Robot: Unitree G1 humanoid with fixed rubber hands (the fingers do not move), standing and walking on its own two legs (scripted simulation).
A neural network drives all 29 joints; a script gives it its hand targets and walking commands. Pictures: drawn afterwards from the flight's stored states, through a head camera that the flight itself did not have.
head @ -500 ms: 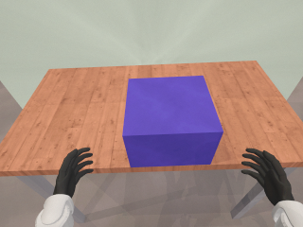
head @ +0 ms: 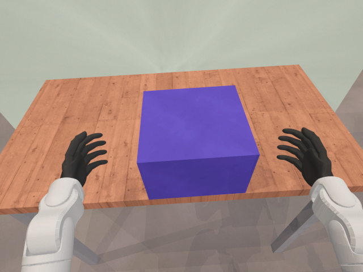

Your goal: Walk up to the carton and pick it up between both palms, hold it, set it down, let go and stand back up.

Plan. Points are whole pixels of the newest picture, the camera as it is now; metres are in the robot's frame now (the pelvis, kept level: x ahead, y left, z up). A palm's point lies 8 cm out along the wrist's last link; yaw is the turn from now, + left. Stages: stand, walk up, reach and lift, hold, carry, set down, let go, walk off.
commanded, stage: reach and lift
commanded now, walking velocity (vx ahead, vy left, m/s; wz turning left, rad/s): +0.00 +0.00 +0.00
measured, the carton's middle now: (193, 140) +0.42 +0.00 +0.05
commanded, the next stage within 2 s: none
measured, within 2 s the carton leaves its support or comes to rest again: neither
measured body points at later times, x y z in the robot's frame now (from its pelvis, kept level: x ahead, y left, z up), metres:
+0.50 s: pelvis +0.00 -0.01 +0.00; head +0.01 +0.00 +0.45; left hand +0.39 +0.23 +0.16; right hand +0.39 -0.24 +0.16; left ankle -0.04 +0.12 -0.75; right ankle +0.03 -0.12 -0.75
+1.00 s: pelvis -0.01 +0.00 +0.00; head +0.01 +0.01 +0.45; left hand +0.44 +0.23 +0.19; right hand +0.45 -0.21 +0.19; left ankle -0.04 +0.12 -0.75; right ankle +0.03 -0.12 -0.75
